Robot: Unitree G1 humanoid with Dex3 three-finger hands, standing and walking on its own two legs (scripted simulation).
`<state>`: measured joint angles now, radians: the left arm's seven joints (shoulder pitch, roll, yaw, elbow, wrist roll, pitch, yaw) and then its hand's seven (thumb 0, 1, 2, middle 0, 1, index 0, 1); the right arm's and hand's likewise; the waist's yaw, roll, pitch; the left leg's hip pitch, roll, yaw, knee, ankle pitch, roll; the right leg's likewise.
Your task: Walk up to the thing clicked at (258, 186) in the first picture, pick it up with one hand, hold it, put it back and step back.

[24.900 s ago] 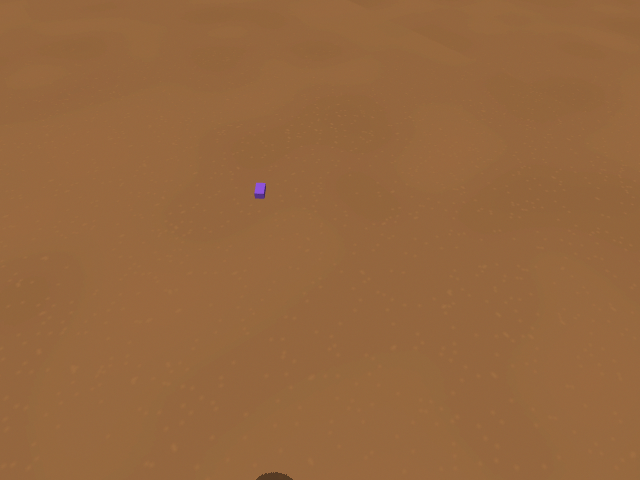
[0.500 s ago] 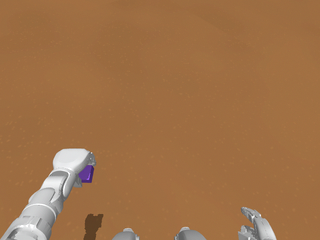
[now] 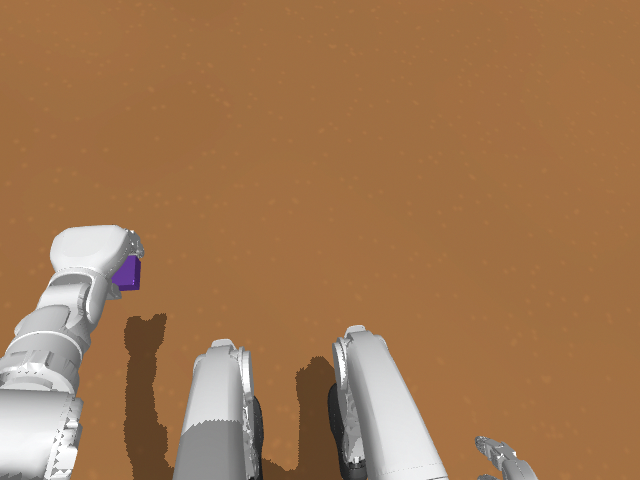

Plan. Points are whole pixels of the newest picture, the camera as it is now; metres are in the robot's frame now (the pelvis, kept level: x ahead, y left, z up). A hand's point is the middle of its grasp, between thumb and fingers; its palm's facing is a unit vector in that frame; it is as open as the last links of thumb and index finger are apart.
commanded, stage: crouch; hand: left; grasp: from above
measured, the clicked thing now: (110, 274) +0.41 +0.26 -0.16
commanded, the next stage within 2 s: lower in 1.06 s
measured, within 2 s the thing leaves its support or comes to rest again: neither
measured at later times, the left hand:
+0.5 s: hand (132, 291) +0.41 +0.27 -0.28, palm faces -0.48 -0.02 -0.88, open 7.2 cm
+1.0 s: hand (143, 296) +0.42 +0.27 -0.35, palm faces -0.47 -0.02 -0.88, open 7.3 cm
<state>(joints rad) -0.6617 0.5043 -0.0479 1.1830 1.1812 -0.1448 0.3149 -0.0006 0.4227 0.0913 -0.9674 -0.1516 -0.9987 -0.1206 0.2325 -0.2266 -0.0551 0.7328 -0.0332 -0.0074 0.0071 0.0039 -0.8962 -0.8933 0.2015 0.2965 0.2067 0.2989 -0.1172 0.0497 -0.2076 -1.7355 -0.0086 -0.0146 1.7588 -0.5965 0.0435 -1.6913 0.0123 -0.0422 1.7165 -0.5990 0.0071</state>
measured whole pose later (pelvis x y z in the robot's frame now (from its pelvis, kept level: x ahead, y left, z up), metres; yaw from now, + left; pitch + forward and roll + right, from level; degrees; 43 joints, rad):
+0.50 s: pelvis +0.00 -0.01 -0.11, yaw -3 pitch +38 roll -7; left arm -0.75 0.61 0.06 1.26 1.26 -0.24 0.39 0.00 0.43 0.07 -0.97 -0.14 -1.01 -0.10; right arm 0.12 -0.25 -0.04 0.73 -0.11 -0.06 0.11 0.00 -0.90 -0.89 0.20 0.30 0.21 0.30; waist -0.13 0.01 -0.15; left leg -2.11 0.00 -0.06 2.14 -0.69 0.04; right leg -2.05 0.02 -0.10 2.07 -0.69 0.00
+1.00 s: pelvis +0.00 -0.01 -0.17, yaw -4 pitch +35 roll -7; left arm -0.82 0.69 0.12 1.40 1.32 -0.30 0.46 0.00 0.42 0.09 -0.96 -0.17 -0.99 -0.14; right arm 0.13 -0.25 0.00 0.78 -0.14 -0.07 0.14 0.00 -0.90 -0.89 0.20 0.30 0.21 0.30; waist -0.16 -0.01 -0.10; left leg -2.27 0.01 -0.07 2.34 -0.69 0.04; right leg -2.20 0.02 -0.12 2.26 -0.68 -0.01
